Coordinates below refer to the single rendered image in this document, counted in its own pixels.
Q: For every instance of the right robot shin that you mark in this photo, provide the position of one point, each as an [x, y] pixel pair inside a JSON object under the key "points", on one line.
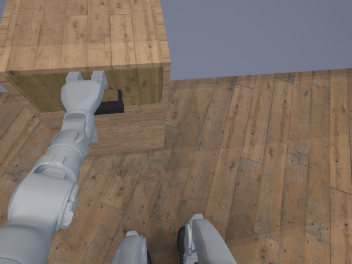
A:
{"points": [[190, 257]]}

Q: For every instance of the left robot upper arm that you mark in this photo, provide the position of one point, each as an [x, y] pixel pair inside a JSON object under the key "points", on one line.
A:
{"points": [[44, 205]]}

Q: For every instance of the left robot hand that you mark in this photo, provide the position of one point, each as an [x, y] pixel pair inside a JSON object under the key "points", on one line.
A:
{"points": [[87, 95]]}

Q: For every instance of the robot left thigh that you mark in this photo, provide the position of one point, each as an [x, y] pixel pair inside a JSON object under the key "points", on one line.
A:
{"points": [[131, 250]]}

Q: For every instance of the drawer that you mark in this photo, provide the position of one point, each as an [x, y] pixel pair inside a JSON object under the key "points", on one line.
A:
{"points": [[140, 86]]}

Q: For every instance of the left robot forearm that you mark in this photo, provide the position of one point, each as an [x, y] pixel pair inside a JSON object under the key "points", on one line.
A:
{"points": [[66, 152]]}

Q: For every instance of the handle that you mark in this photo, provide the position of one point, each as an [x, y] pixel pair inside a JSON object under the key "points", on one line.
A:
{"points": [[111, 107]]}

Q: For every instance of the cabinet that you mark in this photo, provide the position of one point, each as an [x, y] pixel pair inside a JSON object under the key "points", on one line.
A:
{"points": [[58, 36]]}

